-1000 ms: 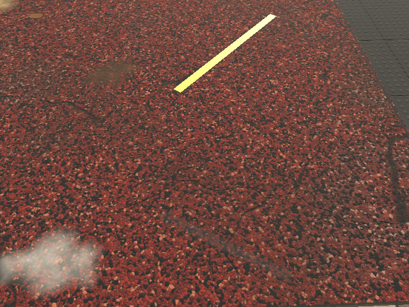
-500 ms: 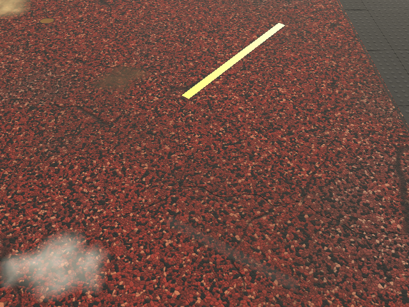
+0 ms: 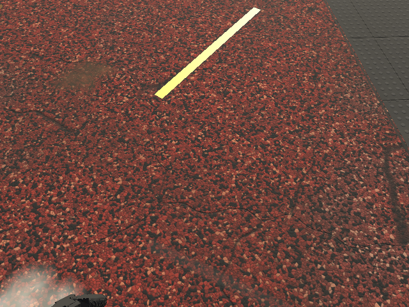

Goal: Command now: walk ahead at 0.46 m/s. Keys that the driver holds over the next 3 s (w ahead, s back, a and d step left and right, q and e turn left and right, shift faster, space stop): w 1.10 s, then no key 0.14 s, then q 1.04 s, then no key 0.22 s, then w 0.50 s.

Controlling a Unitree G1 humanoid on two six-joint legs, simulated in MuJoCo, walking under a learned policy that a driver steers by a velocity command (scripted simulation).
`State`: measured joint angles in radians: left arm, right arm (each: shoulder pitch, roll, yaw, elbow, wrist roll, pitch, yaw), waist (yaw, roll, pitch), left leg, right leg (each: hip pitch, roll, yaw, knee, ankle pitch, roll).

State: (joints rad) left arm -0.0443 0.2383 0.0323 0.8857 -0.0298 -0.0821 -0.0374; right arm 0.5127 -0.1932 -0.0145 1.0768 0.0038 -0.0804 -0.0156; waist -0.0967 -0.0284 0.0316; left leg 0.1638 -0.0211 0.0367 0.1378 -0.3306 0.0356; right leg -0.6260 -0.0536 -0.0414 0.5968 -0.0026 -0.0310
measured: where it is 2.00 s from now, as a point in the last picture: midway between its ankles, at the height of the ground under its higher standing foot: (184, 199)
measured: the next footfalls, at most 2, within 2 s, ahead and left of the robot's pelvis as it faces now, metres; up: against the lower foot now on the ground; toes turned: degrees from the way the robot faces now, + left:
right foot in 0.10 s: +0.25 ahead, -0.12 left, +0.00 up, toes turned -2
left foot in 0.62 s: +0.55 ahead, +0.12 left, +0.00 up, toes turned +3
